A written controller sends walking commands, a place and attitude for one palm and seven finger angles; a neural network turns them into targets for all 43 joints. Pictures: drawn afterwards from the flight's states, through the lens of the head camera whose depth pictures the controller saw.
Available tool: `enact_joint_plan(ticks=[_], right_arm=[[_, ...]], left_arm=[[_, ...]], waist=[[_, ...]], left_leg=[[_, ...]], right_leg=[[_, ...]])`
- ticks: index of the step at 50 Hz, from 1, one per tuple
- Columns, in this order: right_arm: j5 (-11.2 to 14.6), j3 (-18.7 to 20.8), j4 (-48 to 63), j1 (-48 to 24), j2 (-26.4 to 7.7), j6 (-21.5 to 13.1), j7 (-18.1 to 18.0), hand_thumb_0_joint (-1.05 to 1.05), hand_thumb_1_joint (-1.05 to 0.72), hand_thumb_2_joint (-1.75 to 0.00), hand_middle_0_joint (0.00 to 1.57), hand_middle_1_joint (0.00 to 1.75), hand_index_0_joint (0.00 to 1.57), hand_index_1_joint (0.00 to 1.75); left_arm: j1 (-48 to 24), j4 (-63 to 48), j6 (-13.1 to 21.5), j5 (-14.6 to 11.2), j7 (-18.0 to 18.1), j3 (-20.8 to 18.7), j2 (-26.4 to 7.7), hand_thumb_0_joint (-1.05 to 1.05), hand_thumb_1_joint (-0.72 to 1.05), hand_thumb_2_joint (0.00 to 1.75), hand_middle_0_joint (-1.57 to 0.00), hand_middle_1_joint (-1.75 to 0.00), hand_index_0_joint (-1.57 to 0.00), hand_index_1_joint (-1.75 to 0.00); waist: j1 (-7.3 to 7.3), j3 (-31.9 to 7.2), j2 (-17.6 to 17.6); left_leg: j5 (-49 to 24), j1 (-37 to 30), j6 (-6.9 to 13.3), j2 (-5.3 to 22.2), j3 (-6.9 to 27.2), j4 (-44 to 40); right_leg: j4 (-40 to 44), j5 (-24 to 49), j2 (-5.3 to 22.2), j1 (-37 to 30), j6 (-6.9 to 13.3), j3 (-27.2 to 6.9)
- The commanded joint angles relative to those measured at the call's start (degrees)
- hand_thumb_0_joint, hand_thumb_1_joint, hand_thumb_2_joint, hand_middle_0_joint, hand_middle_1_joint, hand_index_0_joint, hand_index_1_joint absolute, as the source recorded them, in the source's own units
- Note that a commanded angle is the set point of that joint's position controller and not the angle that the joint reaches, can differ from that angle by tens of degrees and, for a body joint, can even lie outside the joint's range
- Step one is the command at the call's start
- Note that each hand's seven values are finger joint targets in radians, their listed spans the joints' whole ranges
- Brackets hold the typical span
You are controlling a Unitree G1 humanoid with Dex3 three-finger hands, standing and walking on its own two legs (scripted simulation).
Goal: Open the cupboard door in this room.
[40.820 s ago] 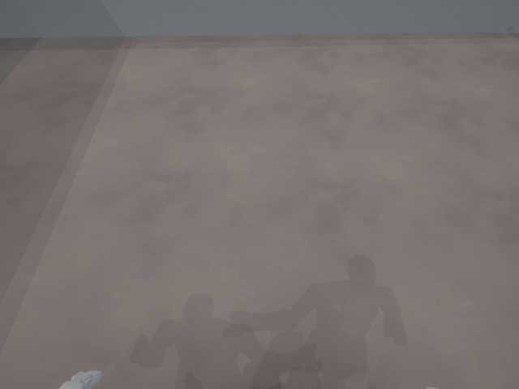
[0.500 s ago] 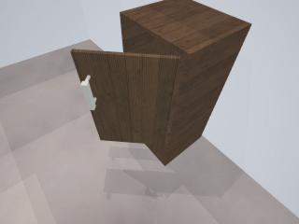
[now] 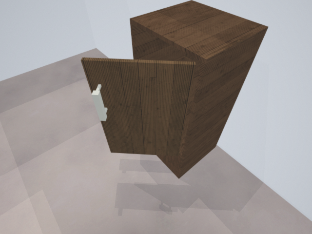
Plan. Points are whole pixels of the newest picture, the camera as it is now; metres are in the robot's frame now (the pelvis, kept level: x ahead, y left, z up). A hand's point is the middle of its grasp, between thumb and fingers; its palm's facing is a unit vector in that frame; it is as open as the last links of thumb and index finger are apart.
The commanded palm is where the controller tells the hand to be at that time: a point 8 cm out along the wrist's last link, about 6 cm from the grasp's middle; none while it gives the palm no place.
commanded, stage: look again from close up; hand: left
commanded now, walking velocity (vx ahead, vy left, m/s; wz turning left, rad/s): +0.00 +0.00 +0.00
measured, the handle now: (101, 102) +0.58 +0.26 -0.04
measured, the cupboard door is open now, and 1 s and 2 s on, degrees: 47 47 47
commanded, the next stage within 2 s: raise the hand with hooked fingers in 0.22 s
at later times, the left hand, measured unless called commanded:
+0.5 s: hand (77, 218) +0.16 +0.21 -0.04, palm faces +0.25 -0.96 -0.13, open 7.6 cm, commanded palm +0.09 +0.26 -0.06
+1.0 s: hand (77, 223) +0.16 +0.21 -0.05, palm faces -0.03 -1.00 -0.06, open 10.1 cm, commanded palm +0.13 +0.27 -0.04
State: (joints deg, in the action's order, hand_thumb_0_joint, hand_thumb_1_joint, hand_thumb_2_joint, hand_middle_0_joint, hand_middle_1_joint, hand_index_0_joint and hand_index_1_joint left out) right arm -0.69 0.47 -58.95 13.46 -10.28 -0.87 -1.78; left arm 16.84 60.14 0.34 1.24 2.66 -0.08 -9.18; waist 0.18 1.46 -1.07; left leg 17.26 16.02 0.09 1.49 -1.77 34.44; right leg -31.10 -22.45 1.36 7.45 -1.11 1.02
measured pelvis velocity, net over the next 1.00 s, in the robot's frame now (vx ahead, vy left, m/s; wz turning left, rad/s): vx -0.07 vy -0.02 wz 0.00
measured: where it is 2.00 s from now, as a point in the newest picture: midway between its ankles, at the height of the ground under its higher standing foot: outside the picture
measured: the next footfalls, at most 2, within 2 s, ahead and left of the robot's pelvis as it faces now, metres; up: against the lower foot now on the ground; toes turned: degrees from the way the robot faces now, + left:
none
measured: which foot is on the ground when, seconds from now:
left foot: down 0.00-1.00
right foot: down 0.00-1.00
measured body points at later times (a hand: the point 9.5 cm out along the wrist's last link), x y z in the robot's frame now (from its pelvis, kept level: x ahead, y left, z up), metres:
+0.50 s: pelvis -0.03 +0.00 -0.01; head -0.01 +0.00 +0.44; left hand +0.15 +0.26 -0.02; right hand +0.09 -0.25 -0.12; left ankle +0.01 +0.12 -0.73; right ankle -0.06 -0.13 -0.73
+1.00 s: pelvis -0.07 -0.02 -0.10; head -0.01 +0.00 +0.35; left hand +0.15 +0.26 -0.04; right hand +0.11 -0.24 -0.18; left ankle +0.01 +0.12 -0.73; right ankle -0.06 -0.13 -0.73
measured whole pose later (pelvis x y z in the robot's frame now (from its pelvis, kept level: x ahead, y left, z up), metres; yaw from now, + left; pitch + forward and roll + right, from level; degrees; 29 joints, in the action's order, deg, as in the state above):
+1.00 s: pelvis -0.07 -0.02 -0.10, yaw +0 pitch +14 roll -4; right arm 1.8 -0.8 -34.6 12.3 -11.1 -13.5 -5.1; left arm 14.7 7.6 20.9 -18.7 -24.7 -16.4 -17.9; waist 0.9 -7.6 -2.2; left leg 25.2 59.6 -1.8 4.4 4.4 70.8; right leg -69.7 -33.7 -1.1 49.9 1.4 6.3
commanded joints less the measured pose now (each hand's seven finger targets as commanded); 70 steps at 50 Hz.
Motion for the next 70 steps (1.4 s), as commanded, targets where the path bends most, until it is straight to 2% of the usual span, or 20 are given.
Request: enact_joint_plan(ticks=[1,15,16,17,18,19,20,21,22,23,25,26,28,30,34,39,42,49,59,70], right_arm=[[-0.22,0.66,2.65,2.00,-6.35,-0.60,0.23,0.00,-0.90,-0.90,0.20,0.30,0.20,0.30],[0.04,0.69,0.80,0.75,-8.17,-1.12,0.39,0.00,-0.90,-0.90,0.20,0.30,0.20,0.30],[0.49,0.92,4.07,-2.10,-8.20,-1.04,0.60,0.00,-0.90,-0.90,0.20,0.30,0.20,0.30],[2.69,3.36,20.43,2.08,-15.59,-9.36,-1.29,0.00,-0.90,-0.90,0.20,0.30,0.20,0.30],[2.37,1.35,18.75,-2.29,-10.38,-14.91,-3.61,0.00,-0.90,-0.90,0.20,0.30,0.20,0.30],[3.32,1.60,17.70,-3.22,-7.63,-16.41,-3.21,0.00,-0.90,-0.90,0.20,0.30,0.20,0.30],[3.63,2.61,16.62,-1.53,-7.57,-16.41,-3.06,0.00,-0.90,-0.90,0.20,0.30,0.20,0.30],[2.67,3.74,19.01,-2.57,-9.69,-16.44,-2.86,0.00,-0.90,-0.90,0.20,0.30,0.20,0.30],[1.89,4.42,19.70,-2.75,-10.92,-15.88,-2.84,0.00,-0.90,-0.90,0.20,0.30,0.20,0.30],[1.34,4.56,21.27,-3.29,-10.36,-15.53,-2.68,0.00,-0.90,-0.90,0.20,0.30,0.20,0.30],[0.69,5.63,24.38,-4.84,-9.73,-15.62,-1.04,0.00,-0.90,-0.90,0.20,0.30,0.20,0.30],[0.47,5.96,26.35,-6.62,-9.72,-15.75,-0.25,0.00,-0.90,-0.90,0.20,0.30,0.20,0.30],[1.00,6.45,29.27,-8.48,-10.02,-16.38,0.83,0.00,-0.90,-0.90,0.20,0.30,0.20,0.30],[1.82,6.56,32.73,-8.39,-10.83,-16.63,1.29,0.00,-0.90,-0.90,0.20,0.30,0.20,0.30],[2.87,5.38,37.46,-7.19,-11.11,-16.20,-1.17,0.00,-0.90,-0.90,0.20,0.30,0.20,0.30],[2.48,3.70,35.74,-3.71,-10.96,-16.76,-3.93,0.00,-0.90,-0.90,0.20,0.30,0.20,0.30],[2.50,3.21,33.96,-3.42,-11.10,-17.02,-4.57,0.00,-0.90,-0.90,0.20,0.30,0.20,0.30],[2.60,3.14,33.80,-4.37,-10.31,-15.48,-4.06,0.00,-0.90,-0.90,0.20,0.30,0.20,0.30],[2.50,3.51,33.43,-1.24,-11.84,-15.57,-3.17,0.00,-0.90,-0.90,0.20,0.30,0.20,0.30],[2.56,3.29,34.56,0.16,-12.90,-14.58,-2.61,0.00,-0.90,-0.90,0.20,0.30,0.20,0.30]], left_arm=[[3.07,-2.43,0.39,-0.29,0.04,-0.94,-6.66,0.00,0.90,0.90,-0.20,-0.30,-0.20,-0.30],[1.53,-1.87,0.68,-0.28,-0.52,-0.92,-9.71,0.00,0.90,0.90,-0.20,-0.30,-0.20,-0.30],[5.84,-0.85,1.64,0.33,1.69,-0.57,-7.54,0.00,0.90,0.90,-0.20,-0.30,-0.20,-0.30],[-36.25,-88.58,13.57,-9.63,2.09,-14.64,-25.88,0.00,0.88,0.89,-0.20,-0.32,-0.20,-0.32],[-6.17,-73.60,11.08,-5.43,3.53,-12.00,-19.94,0.00,0.85,0.88,-0.20,-0.33,-0.20,-0.33],[8.58,-65.29,3.97,-7.43,4.09,-3.91,-6.35,0.00,0.83,0.87,-0.21,-0.34,-0.21,-0.34],[5.53,-60.87,3.77,-9.45,3.30,-3.57,-1.11,0.00,0.81,0.86,-0.21,-0.36,-0.21,-0.36],[0.79,-60.15,6.48,-9.74,2.09,-6.86,-4.47,0.00,0.78,0.85,-0.21,-0.37,-0.21,-0.37],[2.07,-54.80,10.01,-9.88,0.30,-11.45,-7.47,0.00,0.76,0.84,-0.21,-0.39,-0.21,-0.39],[7.19,-48.82,14.32,-10.86,-2.46,-12.82,-6.01,0.00,0.74,0.83,-0.21,-0.40,-0.21,-0.40],[17.49,-44.53,23.31,-12.20,-9.83,-14.60,-4.00,0.00,0.69,0.81,-0.22,-0.43,-0.22,-0.43],[18.55,-44.81,27.77,-13.39,-13.83,-13.42,-2.66,0.00,0.67,0.80,-0.22,-0.45,-0.22,-0.45],[14.13,-46.43,35.61,-15.80,-21.46,-16.18,-6.55,0.00,0.62,0.78,-0.22,-0.48,-0.22,-0.48],[10.55,-47.89,38.54,-18.76,-28.25,-20.09,-11.44,0.00,0.57,0.76,-0.22,-0.51,-0.22,-0.51],[-2.13,-59.19,33.82,-24.09,-30.02,-22.84,-15.92,0.00,0.48,0.72,-0.23,-0.57,-0.23,-0.57],[-12.40,-71.63,32.66,-21.63,-26.28,-18.72,-16.92,0.00,0.36,0.67,-0.24,-0.64,-0.24,-0.64],[-10.20,-69.19,30.17,-20.54,-26.31,-18.31,-16.98,0.00,0.29,0.64,-0.24,-0.69,-0.24,-0.69],[-2.73,-60.27,22.13,-22.56,-26.72,-24.77,-19.35,0.00,0.13,0.57,-0.25,-0.80,-0.25,-0.80],[-7.34,-58.91,26.87,-22.99,-26.92,-23.58,-18.31,0.00,-0.10,0.47,-0.27,-0.94,-0.27,-0.94],[-9.69,-61.14,25.43,-22.69,-26.72,-25.67,-21.05,0.00,-0.36,0.36,-0.29,-1.11,-0.29,-1.11]], waist=[[0.00,2.62,-0.03],[0.21,-0.61,1.22],[1.27,2.42,2.66],[-5.36,-27.46,-7.26],[0.90,-27.09,-15.31],[-0.90,-18.61,-14.80],[-2.84,-7.86,-6.24],[-3.56,-1.70,-1.49],[-3.62,-0.60,4.02],[-2.25,-0.13,9.45],[2.68,-8.81,10.25],[3.55,-10.97,10.66],[3.52,-14.38,6.42],[3.68,-17.08,0.78],[1.74,-19.54,-0.51],[-2.67,-18.59,-3.42],[-2.35,-18.76,-5.60],[1.47,-21.64,-1.35],[-0.32,-21.65,-0.30],[0.19,-24.00,-5.84]], left_leg=[[-12.42,-1.55,2.83,4.55,5.32,-8.83],[-15.61,-4.94,2.64,4.38,4.23,-9.86],[-23.47,-3.37,0.97,5.32,2.87,1.52],[-29.88,-18.52,1.41,-0.28,2.68,-5.90],[-37.04,-27.38,1.76,3.61,4.70,-8.07],[-32.15,-18.00,-0.13,1.68,4.11,-8.93],[-26.86,-10.76,0.13,1.74,4.04,-7.28],[-16.03,-3.03,0.22,0.53,4.56,-3.95],[-8.26,3.66,0.21,-0.47,3.77,-0.53],[-5.97,9.17,0.09,-0.88,3.74,2.80],[-10.49,13.88,-0.73,-1.15,2.23,9.77],[-9.43,17.48,-0.76,-1.34,1.77,13.20],[-5.09,23.64,-0.77,-1.73,1.40,19.01],[-1.39,27.13,-0.40,-1.83,1.00,23.19],[8.51,31.42,0.87,-1.26,1.29,27.14],[10.74,31.13,2.03,0.15,2.87,29.21],[8.49,30.24,1.97,0.33,3.76,28.69],[1.72,29.15,1.73,0.01,4.13,25.94],[2.74,27.38,1.80,-0.13,4.23,24.51],[-0.10,20.56,0.89,0.24,5.85,20.99]], right_leg=[[4.96,8.89,2.35,5.81,2.75,-2.54],[6.50,13.75,3.82,4.31,2.30,-3.30],[9.33,30.49,6.40,7.43,1.43,-7.51],[1.54,32.74,1.18,4.86,3.17,1.85],[-4.86,18.84,-1.24,9.69,3.11,3.19],[-6.75,7.90,-1.51,13.50,2.20,4.96],[-4.36,7.05,-1.13,16.78,1.64,5.02],[-1.84,6.64,-1.34,20.26,1.51,5.76],[-1.28,6.35,-1.41,23.68,1.45,6.39],[-4.08,4.79,-1.96,27.18,1.55,6.99],[-13.12,8.45,-2.58,28.86,2.31,6.89],[-17.04,8.59,-2.66,31.29,2.37,6.12],[-21.66,5.40,-2.10,35.55,2.61,3.53],[-23.91,0.65,-1.47,37.75,3.04,0.28],[-20.59,-16.86,-1.52,41.18,1.81,-5.66],[-20.91,-17.56,-2.65,45.16,1.95,-5.62],[-22.10,-13.24,-2.97,45.13,2.28,-3.71],[-21.88,-6.54,-2.90,39.14,2.00,-1.66],[-23.63,-5.92,-3.23,42.67,1.86,0.48],[-25.30,-0.66,-3.76,42.69,2.62,3.49]])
